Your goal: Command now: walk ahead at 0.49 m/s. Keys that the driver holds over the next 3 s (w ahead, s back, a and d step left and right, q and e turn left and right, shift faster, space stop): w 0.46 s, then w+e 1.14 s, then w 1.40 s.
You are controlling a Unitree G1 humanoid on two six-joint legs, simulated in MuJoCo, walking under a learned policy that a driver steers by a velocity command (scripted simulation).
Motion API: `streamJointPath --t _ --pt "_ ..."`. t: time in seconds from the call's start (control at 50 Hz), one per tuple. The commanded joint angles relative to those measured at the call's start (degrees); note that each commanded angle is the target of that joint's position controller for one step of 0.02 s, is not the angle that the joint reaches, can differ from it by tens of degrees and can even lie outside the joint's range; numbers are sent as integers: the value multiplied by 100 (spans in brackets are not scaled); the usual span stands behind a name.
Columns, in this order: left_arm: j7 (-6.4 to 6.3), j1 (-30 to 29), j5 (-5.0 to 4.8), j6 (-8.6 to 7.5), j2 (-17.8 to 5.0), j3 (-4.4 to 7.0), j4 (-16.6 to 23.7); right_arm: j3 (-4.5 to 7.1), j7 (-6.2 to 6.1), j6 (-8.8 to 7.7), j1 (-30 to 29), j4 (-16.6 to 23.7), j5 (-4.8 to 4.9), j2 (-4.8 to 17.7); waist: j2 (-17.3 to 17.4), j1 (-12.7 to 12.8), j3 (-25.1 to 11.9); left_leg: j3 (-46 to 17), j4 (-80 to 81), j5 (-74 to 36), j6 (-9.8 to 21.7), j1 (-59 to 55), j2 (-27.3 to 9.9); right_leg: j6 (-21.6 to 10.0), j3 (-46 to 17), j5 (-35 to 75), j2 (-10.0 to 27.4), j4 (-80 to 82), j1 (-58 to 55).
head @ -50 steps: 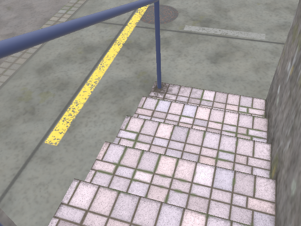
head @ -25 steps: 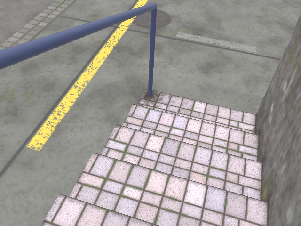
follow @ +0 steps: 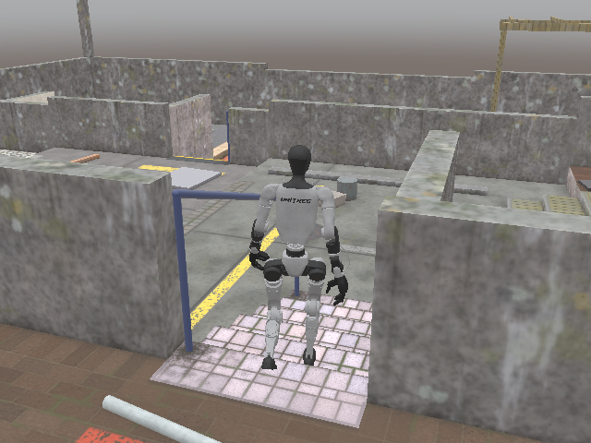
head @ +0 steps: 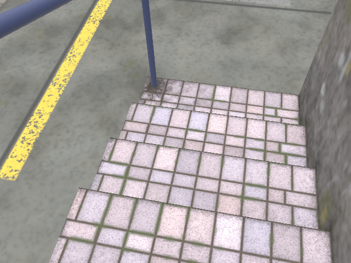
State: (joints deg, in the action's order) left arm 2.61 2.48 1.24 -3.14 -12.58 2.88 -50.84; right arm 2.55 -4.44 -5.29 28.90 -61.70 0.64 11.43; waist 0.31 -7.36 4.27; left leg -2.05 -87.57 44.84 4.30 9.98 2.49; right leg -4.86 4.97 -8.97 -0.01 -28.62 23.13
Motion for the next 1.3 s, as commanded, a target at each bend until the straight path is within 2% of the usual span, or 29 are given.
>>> streamJointPath --t 0.02,0.08,0.22,0.24,0.26,0.28,0.48,0.5,0.52,0.54,0.56,0.58,0.62,0.66,0.68,0.7,0.72,0.8,0.82,0.84,0.88,0.9,0.94,0.98,1.06,1.08,1.12,1.18,1.3 --pt "-190 2345 -54 239 -824 240 -163 162 50 -49 -369 496 -5 819 17 1454 -1922 323 -2152 -1183 32 4596 -467 -1348 -2927 32 2227 804 -4711" --pt "-387 2025 26 65 -676 153 -353 85 237 240 -823 760 -411 403 83 898 -513 -20 -1278 -1807 17 3740 -767 -1530 -2732 1332 2244 939 -1566" --pt "-263 1626 -129 -132 -484 102 -420 -29 589 331 -1596 1017 -221 127 -684 415 -207 439 3983 -4955 -2 1213 -703 -814 -651 2035 846 1628 -36" --pt "35 1981 904 -399 -300 22 -587 -285 995 219 -915 1005 -913 -79 197 322 151 -322 2799 -5232 53 1916 -1032 -1139 -1126 1833 1437 961 70" --pt "-150 2009 -90 -205 -628 152 -448 44 723 327 -1422 907 -241 418 -288 341 -421 337 3462 -5376 199 2079 -865 -916 -864 1782 1165 1181 -1015" --pt "-186 2212 -180 -124 -582 115 -461 43 628 327 -1983 1100 -160 595 -366 667 -151 367 3528 -5113 233 2143 -861 -905 -1032 1516 1210 1200 -1022" --pt "-598 5414 292 -110 -420 110 -1355 122 631 -230 -5556 2074 -224 411 60 2677 860 215 4609 -3319 -137 6434 -547 -888 -2360 1852 1099 -737 -5474" --pt "-439 6523 496 -339 593 -252 -2246 -240 796 -139 -4644 1966 -872 -587 -175 2141 -245 -383 5572 -4452 -320 5374 -1225 -489 -1970 1560 1143 -1109 -5951" --pt "-326 6116 207 -360 748 -270 -2169 -218 835 -80 -4584 1714 -904 -330 478 2133 418 -205 6729 -6160 -446 4506 -1150 -346 -1434 856 485 -662 -4709" --pt "-198 4442 -957 -40 802 -388 -1297 21 1022 -667 -5206 2329 401 50 222 2174 115 547 5912 -6061 73 2397 -161 -221 -1973 1994 196 -793 -2559" --pt "-178 3451 -948 146 721 -483 -1089 -51 1226 -846 -3989 2020 575 -240 468 977 -556 -124 6185 -6308 117 -545 -322 -251 -1913 2712 364 -1325 -1014" --pt "95 3718 338 -66 -466 -245 -1449 92 871 -196 -741 754 -536 473 230 -70 -1561 -478 6707 -6758 1 -4434 -1154 355 -688 1159 -119 -2067 873" --pt "204 1758 -2 -401 -546 -116 -806 393 387 -7 1463 50 -679 1173 928 -1234 -1172 -1051 6687 -6959 -5 -5105 -1528 219 -1393 -1840 -194 -5052 2594" --pt "307 2061 249 -547 -353 -48 -850 246 327 -31 718 94 -884 826 697 -736 25 -436 6994 -7670 213 -3063 -1434 -7 -1658 -1620 25 -5541 2288" --pt "-120 2170 -1148 -344 -293 73 -697 11 625 -468 -1525 973 479 287 1112 201 -338 273 6554 -8472 -462 -2943 -1201 -1 -512 -925 1 -3912 2615" --pt "-141 2397 455 -474 164 -124 -826 -24 495 -315 -1156 793 -607 270 -360 139 273 35 7049 -6811 -284 -1684 -1377 -30 -1278 -1808 157 -3543 1481" --pt "-250 2484 713 -617 215 -27 -867 -31 409 -380 -1489 979 -610 158 -354 366 684 96 7161 -6018 -384 -785 -936 -144 -1156 -1088 0 -2471 1053" --pt "-453 6435 904 -1296 616 3 -2721 231 423 -15 -3027 2276 -629 579 -1675 2303 826 1419 2782 368 -1100 5291 576 938 187 3525 -917 1570 -5151" --pt "-392 7720 753 -1454 797 -100 -2978 -43 725 -15 -3916 2717 -1214 119 -779 3064 -527 428 1589 600 -976 5829 -38 502 -980 3161 200 -588 -6257" --pt "-530 7824 296 -1349 362 -67 -2473 -456 917 -176 -4165 2915 -1115 -1028 -360 3305 -1331 -168 2005 704 -862 5498 -286 -38 -2068 1865 1188 -169 -5987" --pt "-352 3461 148 -1069 -280 -109 -547 -184 472 -412 -2516 2805 7 -243 -726 1439 -118 -512 3993 -577 -678 3919 -751 -1472 -4218 1994 2314 473 -1823" --pt "-217 1910 90 -718 -744 -15 165 37 235 -322 -854 1961 -10 477 -1489 691 83 -686 3155 -1758 -678 3086 -1000 -1677 -5019 1211 2362 121 -86" --pt "-134 1604 265 -470 -372 -138 750 395 -15 -292 1537 831 -716 1033 370 -287 -862 79 1694 -3831 -710 59 -611 -785 -3809 -11 574 -823 2645" --pt "-439 2051 35 -444 62 -302 892 68 -102 -402 533 1157 -891 278 337 354 -114 178 3707 -5246 -938 785 -1016 165 -2180 -1473 -338 -2404 2542" --pt "-436 222 206 -479 -608 -158 1541 309 -141 -331 2389 1057 -132 870 1273 -810 44 134 6735 -3641 -774 -2924 -1023 663 -556 -859 -1230 -2104 5133" --pt "-194 -87 538 -431 -324 -186 1423 350 -243 -301 2363 1525 94 938 1509 -1026 -417 -2707 6546 -754 126 -3092 -1885 328 -1103 -423 -1042 -2551 5467" --pt "-303 -1601 894 -543 158 -51 1380 -43 -369 -257 3917 665 -200 -294 1204 -1666 462 -2334 6262 -1625 -142 -2470 -1618 -56 -1512 313 -1040 -2115 5184" --pt "-17 1224 794 -652 285 13 -84 -179 128 -152 853 1423 -297 -432 590 448 -236 -1092 5692 -2512 -60 1187 -1139 168 -1016 2924 -284 -1197 697" --pt "-19 2380 489 -649 -278 148 217 -319 324 -150 649 725 -520 13 -670 1728 412 -221 4015 -1226 -593 3847 -569 121 -352 2942 271 1016 -3985"
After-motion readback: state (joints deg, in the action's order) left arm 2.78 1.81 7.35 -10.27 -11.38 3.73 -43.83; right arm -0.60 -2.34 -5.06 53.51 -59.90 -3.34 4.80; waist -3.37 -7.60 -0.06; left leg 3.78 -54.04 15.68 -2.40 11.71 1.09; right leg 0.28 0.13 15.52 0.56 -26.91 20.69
